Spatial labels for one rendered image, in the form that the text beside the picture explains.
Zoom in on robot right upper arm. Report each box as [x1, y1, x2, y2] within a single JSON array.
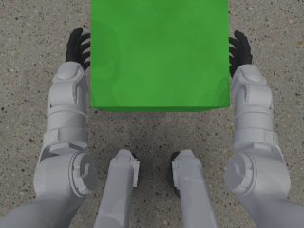
[[223, 151, 304, 228]]

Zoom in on robot left upper arm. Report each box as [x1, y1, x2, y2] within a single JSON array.
[[0, 151, 99, 228]]

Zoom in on robot shin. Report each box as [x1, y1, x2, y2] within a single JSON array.
[[108, 149, 135, 173], [176, 149, 203, 189]]

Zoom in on left robot hand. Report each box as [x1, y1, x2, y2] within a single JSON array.
[[66, 27, 91, 71]]

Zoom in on right robot forearm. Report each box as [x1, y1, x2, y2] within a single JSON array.
[[231, 64, 291, 188]]

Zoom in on robot left shin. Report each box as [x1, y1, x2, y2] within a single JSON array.
[[108, 149, 135, 173]]

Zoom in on left robot forearm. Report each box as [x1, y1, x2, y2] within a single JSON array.
[[33, 61, 89, 191]]

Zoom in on right robot hand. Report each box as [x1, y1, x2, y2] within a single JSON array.
[[229, 30, 253, 78]]

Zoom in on robot right shin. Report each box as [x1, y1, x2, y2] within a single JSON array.
[[176, 149, 203, 189]]

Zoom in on carton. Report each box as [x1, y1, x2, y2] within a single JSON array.
[[90, 0, 230, 112]]

